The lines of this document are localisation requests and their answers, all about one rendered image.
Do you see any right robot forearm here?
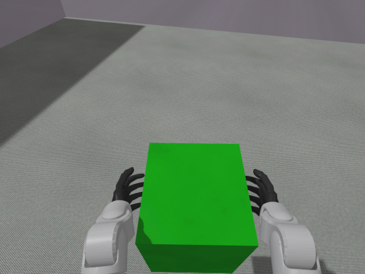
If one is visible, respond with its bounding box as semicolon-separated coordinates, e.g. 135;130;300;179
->
259;202;322;274

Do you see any left robot forearm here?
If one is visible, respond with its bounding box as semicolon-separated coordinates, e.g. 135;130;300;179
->
81;200;135;274

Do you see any robot left hand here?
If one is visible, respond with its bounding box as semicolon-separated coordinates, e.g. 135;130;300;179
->
112;167;145;211

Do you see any carton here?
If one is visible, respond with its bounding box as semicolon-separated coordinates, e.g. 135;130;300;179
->
135;143;259;273

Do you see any robot right hand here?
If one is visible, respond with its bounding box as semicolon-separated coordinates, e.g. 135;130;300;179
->
245;169;279;216

